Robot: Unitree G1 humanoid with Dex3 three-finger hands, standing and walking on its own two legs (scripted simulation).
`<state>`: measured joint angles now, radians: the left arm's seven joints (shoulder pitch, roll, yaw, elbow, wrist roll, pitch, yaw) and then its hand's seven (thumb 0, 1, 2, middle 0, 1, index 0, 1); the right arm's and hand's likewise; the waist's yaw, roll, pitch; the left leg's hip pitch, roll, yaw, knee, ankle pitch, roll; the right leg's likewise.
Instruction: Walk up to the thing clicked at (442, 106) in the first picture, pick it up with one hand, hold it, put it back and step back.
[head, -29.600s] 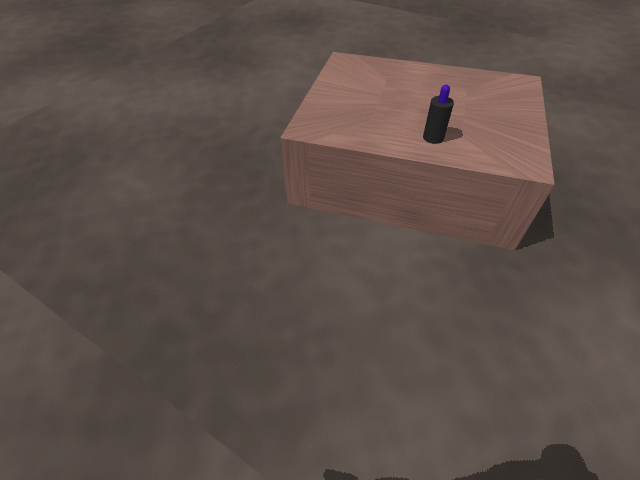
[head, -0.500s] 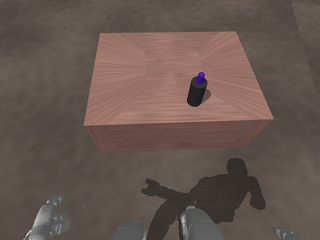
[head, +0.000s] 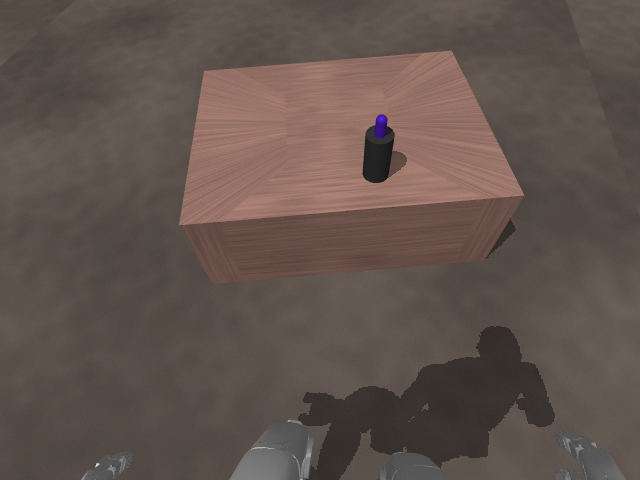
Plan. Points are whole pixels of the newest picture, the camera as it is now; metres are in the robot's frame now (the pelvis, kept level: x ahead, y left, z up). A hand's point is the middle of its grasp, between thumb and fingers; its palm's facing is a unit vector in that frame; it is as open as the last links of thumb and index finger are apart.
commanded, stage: step back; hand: right
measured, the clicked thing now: (378, 147) +0.93 -0.11 -0.29
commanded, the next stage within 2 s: stand in 1.58 s
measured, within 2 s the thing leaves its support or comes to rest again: neither
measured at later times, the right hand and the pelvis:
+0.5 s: hand out of the picture -0.04 -0.30 -0.14, palm faces -0.04 +0.90 -0.43, open 7.4 cm; pelvis -0.17 -0.02 -0.01, yaw -1 degrees
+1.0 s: hand out of the picture -0.13 -0.28 -0.15, palm faces -0.07 +0.93 -0.36, open 7.4 cm; pelvis -0.21 -0.03 +0.00, yaw +3 degrees
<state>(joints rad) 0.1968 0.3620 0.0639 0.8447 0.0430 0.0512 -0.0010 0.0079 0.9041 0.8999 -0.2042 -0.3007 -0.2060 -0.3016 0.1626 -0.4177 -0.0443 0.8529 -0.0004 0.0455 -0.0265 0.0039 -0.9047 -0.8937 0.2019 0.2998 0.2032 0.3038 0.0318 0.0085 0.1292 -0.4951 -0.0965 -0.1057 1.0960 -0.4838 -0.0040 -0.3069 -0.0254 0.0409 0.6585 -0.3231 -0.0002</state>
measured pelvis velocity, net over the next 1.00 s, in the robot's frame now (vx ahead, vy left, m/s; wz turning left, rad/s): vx -0.21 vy -0.03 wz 0.05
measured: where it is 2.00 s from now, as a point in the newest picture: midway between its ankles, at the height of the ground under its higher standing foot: outside the picture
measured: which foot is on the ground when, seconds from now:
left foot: up 0.00-0.10, down 0.12-0.50, up 0.52-0.74, down 0.76-1.00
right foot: down 0.00-0.14, up 0.16-0.44, down 0.46-1.00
